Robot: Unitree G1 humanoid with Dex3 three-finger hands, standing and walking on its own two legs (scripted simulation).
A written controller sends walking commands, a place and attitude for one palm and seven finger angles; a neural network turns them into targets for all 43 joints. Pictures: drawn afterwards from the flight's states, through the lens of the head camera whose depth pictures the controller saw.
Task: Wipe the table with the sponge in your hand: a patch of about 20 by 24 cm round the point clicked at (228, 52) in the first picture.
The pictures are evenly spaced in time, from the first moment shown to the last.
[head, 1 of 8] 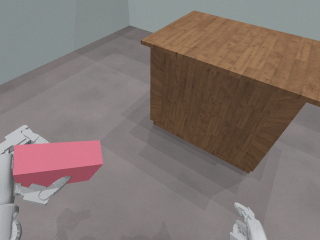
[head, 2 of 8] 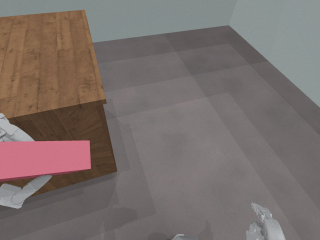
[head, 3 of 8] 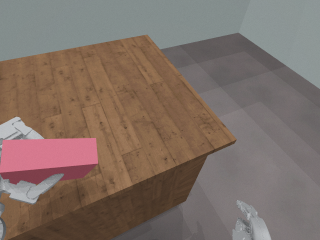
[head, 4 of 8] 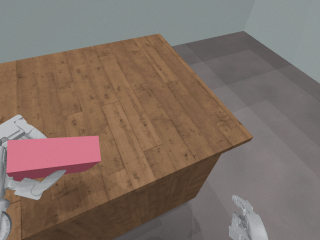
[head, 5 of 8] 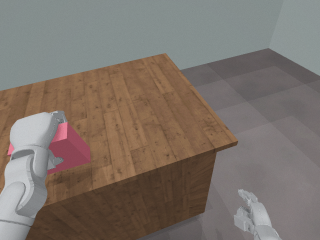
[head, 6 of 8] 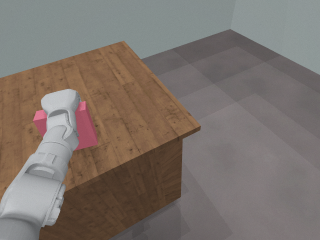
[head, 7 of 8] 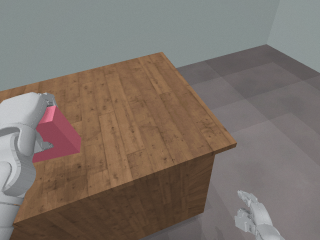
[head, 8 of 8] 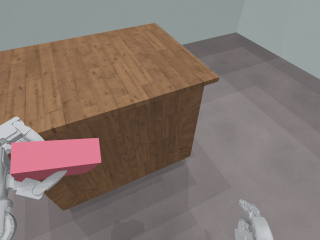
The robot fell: no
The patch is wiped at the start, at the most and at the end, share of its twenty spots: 0.00 1.00 1.00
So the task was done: yes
